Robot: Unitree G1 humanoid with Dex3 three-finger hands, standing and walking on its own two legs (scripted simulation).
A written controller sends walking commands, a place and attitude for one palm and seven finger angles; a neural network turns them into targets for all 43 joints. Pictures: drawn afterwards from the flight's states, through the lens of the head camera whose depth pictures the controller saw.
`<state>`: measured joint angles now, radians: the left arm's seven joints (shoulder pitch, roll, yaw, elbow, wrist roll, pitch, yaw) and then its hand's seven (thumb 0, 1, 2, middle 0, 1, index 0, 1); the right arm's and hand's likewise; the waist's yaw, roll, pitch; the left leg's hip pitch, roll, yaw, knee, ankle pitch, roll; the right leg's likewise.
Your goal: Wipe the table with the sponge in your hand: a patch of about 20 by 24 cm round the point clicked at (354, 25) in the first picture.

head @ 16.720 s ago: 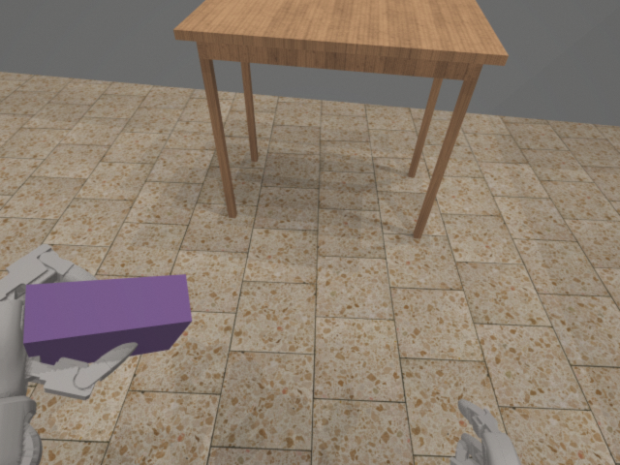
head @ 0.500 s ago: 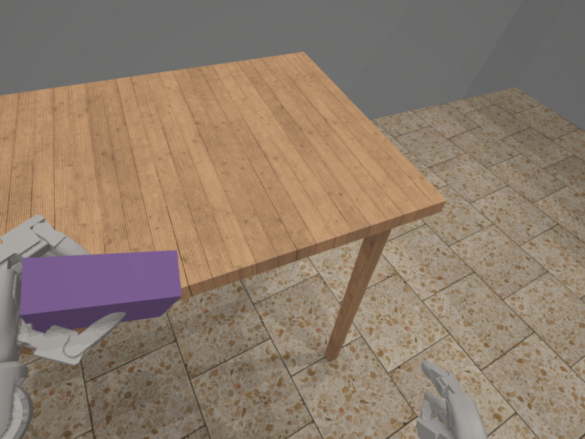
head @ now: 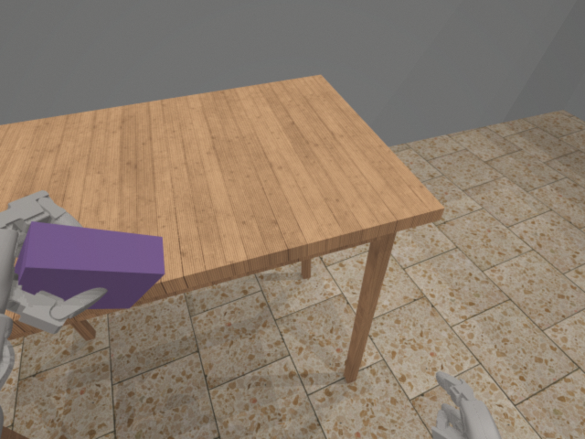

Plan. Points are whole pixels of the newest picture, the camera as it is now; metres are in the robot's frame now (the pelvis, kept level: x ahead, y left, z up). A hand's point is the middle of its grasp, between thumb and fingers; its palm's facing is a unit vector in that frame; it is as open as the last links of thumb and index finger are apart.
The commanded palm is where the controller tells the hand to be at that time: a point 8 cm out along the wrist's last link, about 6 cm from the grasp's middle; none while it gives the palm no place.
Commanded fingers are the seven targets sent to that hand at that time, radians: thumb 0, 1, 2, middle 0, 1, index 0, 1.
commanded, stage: turn the palm down, sponge in hand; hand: left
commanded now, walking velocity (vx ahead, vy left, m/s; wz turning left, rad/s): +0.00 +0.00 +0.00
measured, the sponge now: (109, 272) +0.24 +0.26 +0.15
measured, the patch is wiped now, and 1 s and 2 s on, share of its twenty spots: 0.00 0.00 0.00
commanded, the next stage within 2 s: move the sponge above the wiping area in 1.78 s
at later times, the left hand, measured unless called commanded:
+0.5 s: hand (60, 243) +0.24 +0.29 +0.20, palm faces +0.34 -0.44 -0.83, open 9.1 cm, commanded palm +0.19 +0.30 +0.26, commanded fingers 0.00 0.10 1.30 -1.20 -1.60 -1.20 -1.60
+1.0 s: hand (36, 223) +0.24 +0.30 +0.23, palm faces +0.28 -0.20 -0.94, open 9.1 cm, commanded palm +0.18 +0.30 +0.30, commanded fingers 0.00 0.10 1.30 -1.20 -1.60 -1.20 -1.60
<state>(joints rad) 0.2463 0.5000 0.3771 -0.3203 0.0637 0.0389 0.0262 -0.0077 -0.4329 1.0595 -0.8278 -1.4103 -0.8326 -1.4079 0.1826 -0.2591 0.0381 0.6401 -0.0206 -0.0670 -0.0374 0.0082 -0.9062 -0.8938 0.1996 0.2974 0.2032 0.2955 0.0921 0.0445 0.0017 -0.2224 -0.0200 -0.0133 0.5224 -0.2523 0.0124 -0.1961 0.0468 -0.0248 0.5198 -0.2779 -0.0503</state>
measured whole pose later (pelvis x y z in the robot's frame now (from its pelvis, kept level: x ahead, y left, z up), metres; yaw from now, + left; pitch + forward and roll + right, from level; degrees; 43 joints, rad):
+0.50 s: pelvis +0.01 +0.00 +0.00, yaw +0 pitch -3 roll +0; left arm 0.20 0.62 0.29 -0.45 0.30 0.33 -0.03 -0.01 -0.43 1.06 -0.83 -1.41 -0.83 -1.41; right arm 0.14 -0.28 0.04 0.64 0.03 -0.05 -0.09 0.01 -0.91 -0.89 0.20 0.30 0.20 0.30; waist 0.11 0.09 0.00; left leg -0.18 -0.02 -0.01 0.50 -0.26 0.01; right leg -0.16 0.04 -0.02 0.51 -0.29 -0.05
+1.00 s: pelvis -0.01 +0.02 +0.01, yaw +0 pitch -5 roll +0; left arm -0.05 0.66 0.06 -0.42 0.64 0.57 -0.17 -0.01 -0.43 1.06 -0.83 -1.41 -0.83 -1.41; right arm 0.00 -0.27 0.11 0.65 0.04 0.03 -0.08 0.01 -0.91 -0.89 0.20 0.30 0.20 0.30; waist 0.14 0.12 0.01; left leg -0.13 -0.05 0.01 0.40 -0.18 0.04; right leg -0.12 0.01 0.00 0.44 -0.22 -0.02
